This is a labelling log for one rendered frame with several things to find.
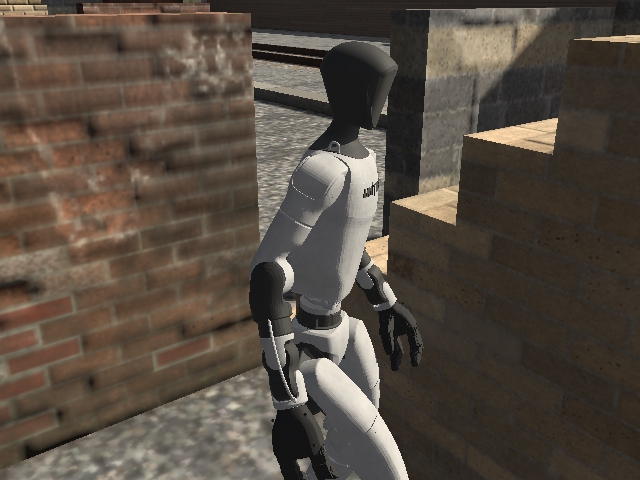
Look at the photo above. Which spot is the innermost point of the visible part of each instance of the robot left upper arm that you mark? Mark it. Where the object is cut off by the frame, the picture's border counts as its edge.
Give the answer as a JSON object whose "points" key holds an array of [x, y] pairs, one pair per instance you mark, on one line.
{"points": [[372, 153]]}

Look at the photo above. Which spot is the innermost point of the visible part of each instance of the left robot shin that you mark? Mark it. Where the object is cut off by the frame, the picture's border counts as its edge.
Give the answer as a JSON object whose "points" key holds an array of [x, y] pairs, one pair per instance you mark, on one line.
{"points": [[344, 471]]}

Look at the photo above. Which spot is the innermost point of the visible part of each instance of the robot left forearm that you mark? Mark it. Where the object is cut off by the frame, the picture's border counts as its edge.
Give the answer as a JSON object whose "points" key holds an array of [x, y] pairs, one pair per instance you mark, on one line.
{"points": [[370, 279]]}

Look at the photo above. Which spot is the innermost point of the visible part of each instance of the right robot hand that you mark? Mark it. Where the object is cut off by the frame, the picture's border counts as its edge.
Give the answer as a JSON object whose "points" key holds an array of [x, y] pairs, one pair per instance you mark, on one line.
{"points": [[296, 435]]}

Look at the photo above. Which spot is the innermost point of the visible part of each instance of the humanoid robot torso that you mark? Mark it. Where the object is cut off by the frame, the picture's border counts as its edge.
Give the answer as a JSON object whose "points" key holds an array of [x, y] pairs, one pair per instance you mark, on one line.
{"points": [[326, 264]]}

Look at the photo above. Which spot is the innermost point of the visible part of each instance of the robot right forearm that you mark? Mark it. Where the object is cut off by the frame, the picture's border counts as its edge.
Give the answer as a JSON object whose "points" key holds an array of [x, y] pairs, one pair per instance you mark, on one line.
{"points": [[266, 302]]}

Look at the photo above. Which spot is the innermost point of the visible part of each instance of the left robot hand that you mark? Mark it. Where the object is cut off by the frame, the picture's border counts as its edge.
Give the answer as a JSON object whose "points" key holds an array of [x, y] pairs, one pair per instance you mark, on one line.
{"points": [[394, 322]]}

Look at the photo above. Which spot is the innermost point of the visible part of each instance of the robot right upper arm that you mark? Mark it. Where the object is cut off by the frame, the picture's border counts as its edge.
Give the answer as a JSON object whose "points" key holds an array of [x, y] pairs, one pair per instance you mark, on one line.
{"points": [[314, 186]]}

